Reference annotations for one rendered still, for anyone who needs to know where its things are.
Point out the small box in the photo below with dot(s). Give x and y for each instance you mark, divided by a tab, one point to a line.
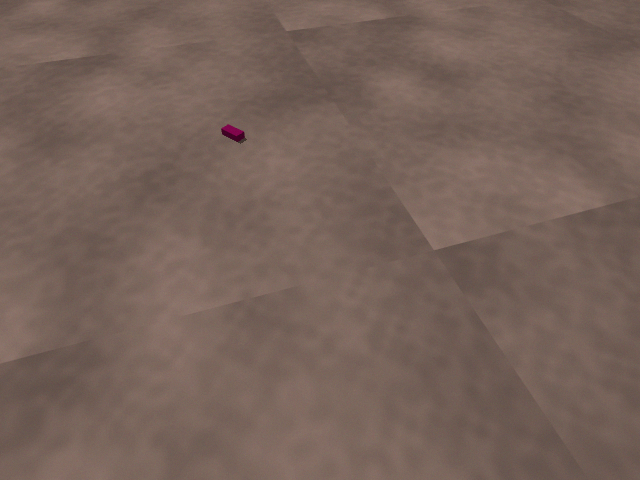
233	133

